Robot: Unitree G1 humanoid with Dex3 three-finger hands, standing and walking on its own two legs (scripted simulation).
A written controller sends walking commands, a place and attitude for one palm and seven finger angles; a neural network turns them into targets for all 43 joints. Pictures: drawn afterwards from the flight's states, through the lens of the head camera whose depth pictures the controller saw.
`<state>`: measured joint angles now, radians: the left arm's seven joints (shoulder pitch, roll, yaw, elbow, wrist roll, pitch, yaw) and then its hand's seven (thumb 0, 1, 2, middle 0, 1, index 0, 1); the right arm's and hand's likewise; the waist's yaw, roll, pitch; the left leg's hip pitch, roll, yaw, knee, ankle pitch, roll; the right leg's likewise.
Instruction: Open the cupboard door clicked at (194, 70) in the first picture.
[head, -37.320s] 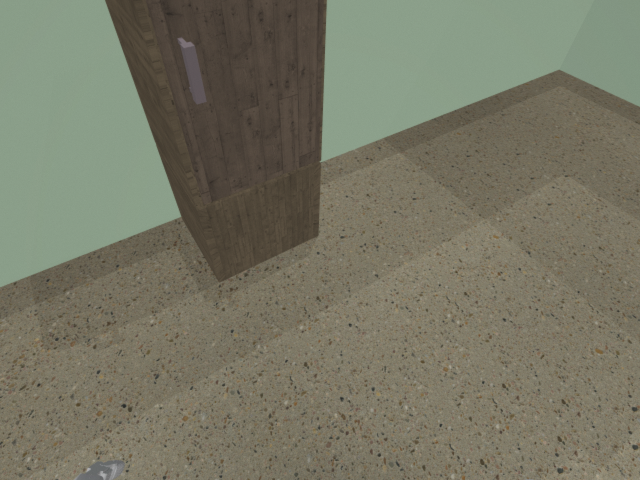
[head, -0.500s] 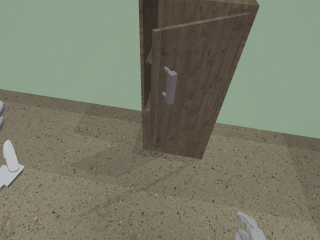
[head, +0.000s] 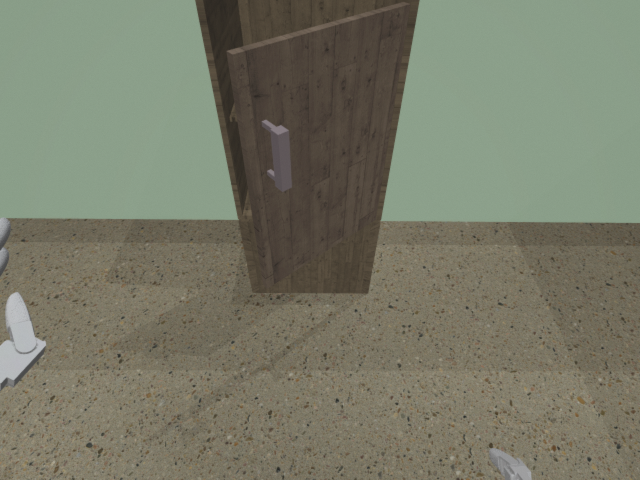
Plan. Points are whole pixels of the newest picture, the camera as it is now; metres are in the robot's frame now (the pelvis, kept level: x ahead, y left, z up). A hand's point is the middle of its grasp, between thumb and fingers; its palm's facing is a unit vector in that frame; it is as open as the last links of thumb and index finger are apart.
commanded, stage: stop stepping back and stand still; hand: left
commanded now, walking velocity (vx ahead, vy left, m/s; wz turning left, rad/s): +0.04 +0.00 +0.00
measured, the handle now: (275, 155) +0.65 +0.12 +0.06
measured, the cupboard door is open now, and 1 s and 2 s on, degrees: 40 40 40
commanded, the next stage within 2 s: let the arm hang, fingers relaxed in 0.42 s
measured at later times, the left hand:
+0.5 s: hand (39, 330) +0.22 +0.28 +0.15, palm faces +0.37 -0.79 -0.50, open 7.4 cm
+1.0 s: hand out of the picture -0.07 +0.20 -0.17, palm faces +0.08 -0.98 -0.18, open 7.2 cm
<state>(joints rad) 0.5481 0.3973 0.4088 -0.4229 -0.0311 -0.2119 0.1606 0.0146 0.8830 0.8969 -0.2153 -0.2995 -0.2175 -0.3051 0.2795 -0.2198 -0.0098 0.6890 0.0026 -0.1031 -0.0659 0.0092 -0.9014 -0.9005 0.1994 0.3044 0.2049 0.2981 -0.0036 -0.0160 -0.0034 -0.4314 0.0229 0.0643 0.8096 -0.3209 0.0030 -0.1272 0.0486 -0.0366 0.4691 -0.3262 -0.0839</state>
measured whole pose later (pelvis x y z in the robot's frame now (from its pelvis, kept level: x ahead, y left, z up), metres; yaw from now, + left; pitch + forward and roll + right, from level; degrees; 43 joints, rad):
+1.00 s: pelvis +0.00 +0.03 +0.00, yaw +3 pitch -1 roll -1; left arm 0.37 0.17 0.01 1.14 0.00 0.03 0.02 0.01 0.95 0.90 -0.21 -0.30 -0.21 -0.30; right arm 0.29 -0.18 0.01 1.12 -0.02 0.04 -0.03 0.00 -0.91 -0.90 0.19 0.30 0.20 0.30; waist 0.00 -0.01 0.09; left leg -0.31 0.00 0.03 0.46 -0.14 0.03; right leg -0.09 0.03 -0.08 0.42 -0.31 -0.04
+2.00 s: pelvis +0.02 +0.02 +0.00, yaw +2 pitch -2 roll +0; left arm 0.33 0.12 0.01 1.15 0.00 -0.01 0.04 0.00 0.91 0.90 -0.20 -0.30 -0.20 -0.30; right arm 0.26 -0.14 0.00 1.15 -0.02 0.01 -0.04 0.00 -0.91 -0.90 0.20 0.30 0.20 0.30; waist -0.01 0.02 0.06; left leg -0.24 0.00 0.05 0.43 -0.16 0.01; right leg -0.04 0.03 -0.06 0.39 -0.33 -0.05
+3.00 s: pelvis +0.01 -0.01 -0.02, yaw -17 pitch +1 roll +1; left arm 0.12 0.24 0.09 0.90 0.03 0.03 -0.01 0.00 0.91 0.90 -0.20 -0.30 -0.20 -0.30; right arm 0.18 -0.23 -0.07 0.95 -0.02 0.05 -0.02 0.00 -0.90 -0.90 0.20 0.30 0.20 0.30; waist 0.00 0.05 0.13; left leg -0.40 0.18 0.20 0.82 -0.46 -0.05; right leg -0.35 -0.03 -0.04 0.68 -0.33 -0.02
